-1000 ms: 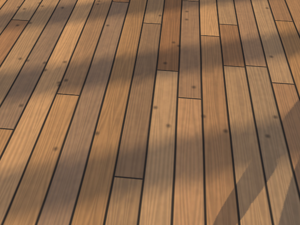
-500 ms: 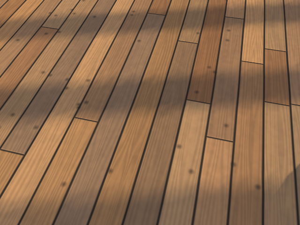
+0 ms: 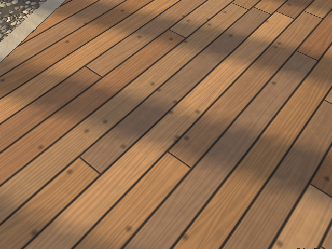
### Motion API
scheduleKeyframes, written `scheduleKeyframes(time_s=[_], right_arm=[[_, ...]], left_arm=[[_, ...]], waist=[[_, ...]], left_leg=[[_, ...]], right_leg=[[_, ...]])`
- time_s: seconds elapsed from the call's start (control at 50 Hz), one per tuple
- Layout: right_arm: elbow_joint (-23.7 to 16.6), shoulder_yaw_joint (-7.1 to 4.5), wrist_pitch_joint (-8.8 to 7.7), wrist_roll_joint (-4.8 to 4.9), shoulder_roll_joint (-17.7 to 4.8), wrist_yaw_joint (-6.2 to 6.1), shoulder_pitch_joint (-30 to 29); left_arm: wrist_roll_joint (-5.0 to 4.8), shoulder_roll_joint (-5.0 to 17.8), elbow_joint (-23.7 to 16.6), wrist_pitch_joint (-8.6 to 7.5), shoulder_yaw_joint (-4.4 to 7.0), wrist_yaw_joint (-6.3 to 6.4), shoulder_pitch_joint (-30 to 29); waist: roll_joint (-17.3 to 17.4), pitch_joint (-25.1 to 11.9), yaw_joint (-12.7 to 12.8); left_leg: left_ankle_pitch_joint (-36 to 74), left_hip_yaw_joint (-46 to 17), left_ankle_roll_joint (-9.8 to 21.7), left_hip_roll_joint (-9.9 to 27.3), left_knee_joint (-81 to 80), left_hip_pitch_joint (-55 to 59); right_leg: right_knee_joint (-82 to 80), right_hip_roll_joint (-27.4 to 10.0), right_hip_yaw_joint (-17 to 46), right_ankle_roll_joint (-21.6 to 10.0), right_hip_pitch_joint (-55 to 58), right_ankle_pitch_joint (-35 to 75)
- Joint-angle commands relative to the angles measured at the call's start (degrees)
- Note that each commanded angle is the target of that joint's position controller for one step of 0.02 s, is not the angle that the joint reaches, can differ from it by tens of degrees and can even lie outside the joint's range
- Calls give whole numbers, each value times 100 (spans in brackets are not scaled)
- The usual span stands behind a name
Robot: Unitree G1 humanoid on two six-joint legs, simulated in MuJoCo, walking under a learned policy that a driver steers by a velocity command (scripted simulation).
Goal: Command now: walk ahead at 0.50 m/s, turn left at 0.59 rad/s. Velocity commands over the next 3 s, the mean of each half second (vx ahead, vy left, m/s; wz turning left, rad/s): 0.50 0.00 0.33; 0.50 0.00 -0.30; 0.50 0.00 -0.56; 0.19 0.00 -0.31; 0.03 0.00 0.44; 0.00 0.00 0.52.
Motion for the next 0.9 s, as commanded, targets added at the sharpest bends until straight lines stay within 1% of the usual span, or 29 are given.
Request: scheduleKeyframes(time_s=[0.02, 0.04, 0.06, 0.08, 0.1, 0.12, 0.16, 0.2, 0.28, 0.36, 0.4, 0.42, 0.44, 0.46, 0.48, 0.5, 0.52, 0.54, 0.56, 0.58, 0.6, 0.62, 0.64, 0.66, 0.68, 0.72, 0.78, 0.84, 0.9], right_arm=[[180, -395, 53, 151, -1269, -209, 1649], [158, -321, 9, 170, -998, -227, 1365], [141, -269, -39, 218, -847, -244, 1155], [94, -229, -90, 231, -754, -239, 1040], [100, -204, -162, 239, -710, -220, 1096], [147, -202, -215, 249, -731, -205, 1202], [252, -205, -271, 235, -790, -191, 1479], [368, -181, -290, 240, -758, -193, 1794], [529, -145, -320, 242, -760, -222, 2223], [690, -95, -327, 180, -741, -282, 2567], [765, -83, -322, 140, -783, -321, 2639], [789, -84, -324, 125, -828, -342, 2590], [784, -84, -333, 118, -876, -358, 2447], [790, -91, -348, 107, -942, -367, 2354], [817, -100, -348, 81, -998, -353, 2301], [810, -89, -355, 116, -991, -335, 2204], [608, -4, -389, 217, -694, -307, 2302], [635, 12, -376, 307, -410, -274, 2929], [623, -32, -360, 74, -742, -287, 2526], [511, -22, -380, 52, -710, -249, 2061], [424, 11, -398, 36, -626, -216, 1748], [369, 19, -364, -1, -575, -186, 1667], [351, 46, -303, -39, -503, -157, 1726], [329, 65, -254, -45, -440, -134, 1748], [296, 82, -220, -53, -405, -120, 1698], [160, 113, -172, -45, -372, -110, 1352], [-156, 166, -158, -13, -338, -105, 454], [-346, 208, -176, 43, -315, -97, -135], [-514, 216, -224, 98, -370, -119, -510]], left_arm=[[-45, 676, -988, -228, 93, -74, -737], [-22, 645, -875, -240, 89, -59, -585], [94, 651, -854, -159, 97, -52, -490], [167, 630, -799, -51, 91, -64, -312], [189, 593, -783, 41, 87, -90, -245], [182, 539, -790, 100, 76, -117, -255], [165, 477, -882, 149, 57, -149, -589], [156, 479, -1014, 159, 46, -161, -1058], [112, 471, -1208, 132, 17, -191, -1735], [75, 426, -1447, 78, -48, -227, -2412], [55, 441, -1546, 37, -63, -241, -2566], [49, 471, -1551, 14, -58, -238, -2494], [41, 510, -1485, -7, -41, -217, -2231], [29, 592, -1352, -25, -1, -168, -1816], [15, 718, -1135, -55, 63, -98, -1136], [64, 838, -883, -113, 124, -20, -233], [200, 1327, -746, -135, 244, 68, 644], [204, 1697, -635, -101, 346, -4, 690], [-44, 1250, -654, -48, 258, -89, 198], [-96, 911, -736, -40, 177, -121, -337], [-55, 686, -751, -57, 116, -140, -556], [-49, 612, -685, -83, 83, -127, -550], [-62, 560, -591, -110, 58, -115, -511], [-80, 621, -521, -150, 73, -113, -399], [-103, 700, -466, -182, 101, -109, -289], [-119, 859, -422, -186, 153, -89, -170], [-130, 878, -370, -148, 180, -83, 85], [-118, 943, -338, -127, 227, -83, 374], [-63, 990, -357, -92, 253, -58, 539]], waist=[[266, -890, -736], [31, -555, -452], [59, -435, -232], [133, -525, -104], [137, -605, -58], [131, -600, -38], [173, -438, -133], [237, -253, -303], [317, -161, -552], [334, 35, -769], [379, 114, -765], [404, 125, -679], [432, 57, -507], [495, -148, -322], [466, -516, -32], [312, -1005, 414], [-342, -1783, 628], [-1493, -2135, 218], [-632, -1508, 53], [-268, -735, -98], [-39, -424, -155], [-113, -274, -266], [-218, -304, -388], [-303, -361, -434], [-297, -385, -447], [-286, -291, -424], [-300, -59, -203], [-346, -140, 38], [-393, -224, 166]], left_leg=[[481, -3320, 1200, 2049, -2039, 3413], [1159, -2772, 943, 1705, -2103, 2710], [1608, -2411, 815, 1415, -2164, 2219], [1864, -2188, 780, 1262, -2219, 1979], [2142, -2079, 795, 1194, -2255, 1904], [2249, -1954, 787, 1129, -2335, 1839], [2154, -1839, 699, 1055, -2540, 1792], [2177, -1811, 555, 1033, -2665, 1981], [2501, -1724, 322, 1058, -2633, 2578], [2850, -1684, 313, 1163, -2534, 3056], [3147, -1707, 319, 1281, -2437, 3246], [3477, -1685, 288, 1339, -2345, 3285], [4122, -1591, 204, 1332, -2130, 3234], [4978, -1533, 122, 1305, -1730, 3209], [5541, -1441, 55, 1198, -938, 3213], [5026, -1254, -27, 996, 187, 2690], [3095, -956, -172, 554, 1952, 1429], [-1713, -757, -371, -542, 3716, -231], [-1495, -1181, -282, -107, 4024, -714], [-969, -1073, -309, 210, 3796, -872], [-700, -978, -339, 406, 3472, -819], [-614, -936, -411, 530, 3218, -709], [-566, -906, -509, 608, 2979, -469], [-551, -846, -601, 623, 2788, -356], [-553, -779, -689, 640, 2620, -361], [-372, -663, -859, 705, 2158, -519], [315, -563, -1051, 746, 1109, -736], [855, -547, -1110, 626, 349, -636], [834, -575, -1089, 478, -82, -463]], right_leg=[[2029, 112, 983, -102, -3540, 529], [1440, -69, 1014, -117, -3133, 765], [1137, -137, 1055, -68, -2751, 797], [981, -156, 1067, -15, -2436, 831], [892, -121, 1012, 23, -2329, 861], [732, -99, 961, 54, -2339, 989], [315, -98, 886, 91, -2554, 1429], [-186, -104, 864, 96, -2895, 1899], [-1072, 17, 835, 17, -3188, 2574], [-1822, 238, 668, -152, -3213, 2676], [-2163, 364, 628, -301, -3032, 2495], [-2316, 440, 614, -401, -2810, 2324], [-2493, 571, 577, -514, -2338, 2112], [-2570, 775, 513, -618, -1721, 1866], [-2734, 975, 452, -738, -956, 1707], [-3047, 770, 633, -910, 307, 2013], [-3070, -529, 2198, -1304, 1846, 1448], [-3702, -1732, 4883, -2111, 2676, 1827], [-4012, -1426, 5007, -2017, 2085, 1365], [-4115, -1224, 4072, -1901, 1281, 1349], [-4265, -909, 3528, -1767, 769, 1817], [-4354, -677, 3164, -1665, 439, 2309], [-4460, -476, 2875, -1585, 183, 2639], [-4508, -400, 2728, -1601, 87, 2946], [-4556, -341, 2618, -1649, 22, 3137], [-4717, -237, 2458, -1700, -181, 2954], [-4854, -59, 2373, -1586, -284, 2680], [-4647, 11, 2395, -1437, -43, 2870], [-4266, -59, 2573, -1362, 244, 3326]])
Next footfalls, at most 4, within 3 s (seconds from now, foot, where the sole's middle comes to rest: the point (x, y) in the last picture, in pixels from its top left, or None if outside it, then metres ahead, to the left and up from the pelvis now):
0.50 right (194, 242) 0.46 -0.07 -0.75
1.02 left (145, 181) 0.71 0.14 -0.75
1.54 right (209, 144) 0.91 -0.14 -0.75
2.08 left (182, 123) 1.03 -0.02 -0.75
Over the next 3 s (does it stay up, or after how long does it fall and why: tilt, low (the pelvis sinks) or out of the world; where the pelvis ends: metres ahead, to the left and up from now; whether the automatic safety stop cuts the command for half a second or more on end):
stays up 0.92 -0.09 0.01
